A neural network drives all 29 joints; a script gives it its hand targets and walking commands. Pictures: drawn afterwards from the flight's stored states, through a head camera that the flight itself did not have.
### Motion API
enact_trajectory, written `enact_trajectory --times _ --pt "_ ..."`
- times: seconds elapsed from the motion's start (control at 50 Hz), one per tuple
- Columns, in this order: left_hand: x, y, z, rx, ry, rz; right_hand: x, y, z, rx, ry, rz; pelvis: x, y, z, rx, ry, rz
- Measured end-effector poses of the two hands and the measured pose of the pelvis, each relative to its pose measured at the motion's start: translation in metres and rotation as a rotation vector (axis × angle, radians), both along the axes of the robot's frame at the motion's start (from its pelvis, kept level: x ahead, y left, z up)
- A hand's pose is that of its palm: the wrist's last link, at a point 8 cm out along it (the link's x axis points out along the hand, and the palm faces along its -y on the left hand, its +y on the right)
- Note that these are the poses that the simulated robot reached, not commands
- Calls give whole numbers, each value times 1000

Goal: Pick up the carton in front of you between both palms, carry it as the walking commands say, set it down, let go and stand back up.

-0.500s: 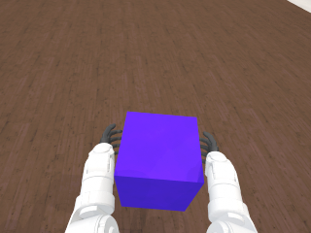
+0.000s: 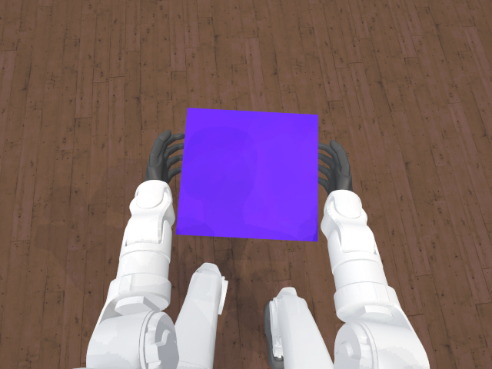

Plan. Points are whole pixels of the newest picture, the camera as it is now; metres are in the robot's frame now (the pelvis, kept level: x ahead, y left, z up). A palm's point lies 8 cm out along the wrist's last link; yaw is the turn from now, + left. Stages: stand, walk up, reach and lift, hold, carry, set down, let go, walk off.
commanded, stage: set down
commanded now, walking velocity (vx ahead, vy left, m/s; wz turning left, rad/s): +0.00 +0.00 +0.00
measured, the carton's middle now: (247, 185) +0.41 +0.05 -0.16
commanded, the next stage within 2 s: none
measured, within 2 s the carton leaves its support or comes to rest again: rests again in 1.60 s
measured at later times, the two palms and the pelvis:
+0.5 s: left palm (172, 188) +0.40 +0.21 -0.24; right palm (308, 184) +0.45 -0.08 -0.23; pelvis -0.02 +0.01 -0.12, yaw -2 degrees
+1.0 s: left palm (178, 196) +0.41 +0.23 -0.38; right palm (288, 185) +0.49 -0.06 -0.38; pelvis -0.05 +0.00 -0.23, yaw -3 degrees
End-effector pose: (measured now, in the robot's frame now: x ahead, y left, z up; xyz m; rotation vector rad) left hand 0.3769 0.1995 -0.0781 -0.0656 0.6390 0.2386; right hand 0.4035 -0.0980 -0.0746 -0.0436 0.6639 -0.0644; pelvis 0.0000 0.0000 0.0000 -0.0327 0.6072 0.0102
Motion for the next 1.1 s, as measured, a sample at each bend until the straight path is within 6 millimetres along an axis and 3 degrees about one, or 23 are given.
enact_trajectory --times 0.18,0.58,0.98,1.1 --pt "11 9 -46 -3 34 31 20 10 -45 -18 32 37 -9 5 -43 -11 78 -2" --pt "23 16 -182 13 58 72 52 19 -179 -28 49 109 -29 9 -142 -22 195 -24" --pt "34 28 -297 27 104 129 81 35 -299 -41 88 192 -52 -2 -226 5 206 -55" --pt "34 29 -326 42 136 130 84 37 -332 -35 112 201 -53 -1 -243 19 174 -87"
